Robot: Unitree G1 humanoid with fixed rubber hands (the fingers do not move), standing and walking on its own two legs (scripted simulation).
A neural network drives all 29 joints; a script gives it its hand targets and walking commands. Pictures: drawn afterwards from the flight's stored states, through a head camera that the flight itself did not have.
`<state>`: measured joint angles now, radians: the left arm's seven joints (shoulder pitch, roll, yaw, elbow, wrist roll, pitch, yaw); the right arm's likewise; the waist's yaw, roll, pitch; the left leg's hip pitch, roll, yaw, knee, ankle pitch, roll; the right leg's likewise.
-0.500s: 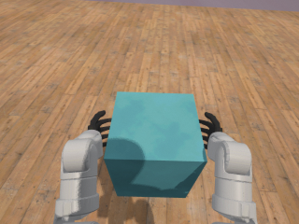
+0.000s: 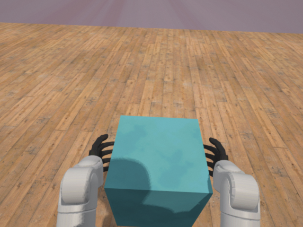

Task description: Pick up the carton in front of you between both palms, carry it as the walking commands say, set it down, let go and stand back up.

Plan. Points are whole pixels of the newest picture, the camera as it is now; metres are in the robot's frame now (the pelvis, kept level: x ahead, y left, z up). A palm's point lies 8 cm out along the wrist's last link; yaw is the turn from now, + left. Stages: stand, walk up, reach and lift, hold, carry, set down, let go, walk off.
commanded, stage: carry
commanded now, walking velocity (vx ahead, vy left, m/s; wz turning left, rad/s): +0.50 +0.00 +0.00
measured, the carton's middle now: (156, 173) +0.29 -0.01 +0.02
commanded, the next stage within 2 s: none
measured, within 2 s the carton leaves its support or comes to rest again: neither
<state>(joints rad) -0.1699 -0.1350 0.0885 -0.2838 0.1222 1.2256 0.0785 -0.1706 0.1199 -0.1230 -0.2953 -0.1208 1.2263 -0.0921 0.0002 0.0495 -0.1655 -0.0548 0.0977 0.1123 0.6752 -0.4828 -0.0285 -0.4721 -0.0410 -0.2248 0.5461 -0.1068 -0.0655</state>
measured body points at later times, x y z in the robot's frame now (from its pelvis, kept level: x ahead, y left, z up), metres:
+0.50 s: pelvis +0.30 +0.04 +0.01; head +0.28 +0.05 +0.46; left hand +0.58 +0.18 +0.09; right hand +0.58 -0.12 +0.10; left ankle +0.38 +0.12 -0.72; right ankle +0.13 -0.09 -0.67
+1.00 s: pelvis +0.52 +0.01 +0.01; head +0.51 +0.00 +0.46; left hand +0.80 +0.16 +0.09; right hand +0.80 -0.14 +0.09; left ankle +0.41 +0.13 -0.72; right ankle +0.56 -0.08 -0.72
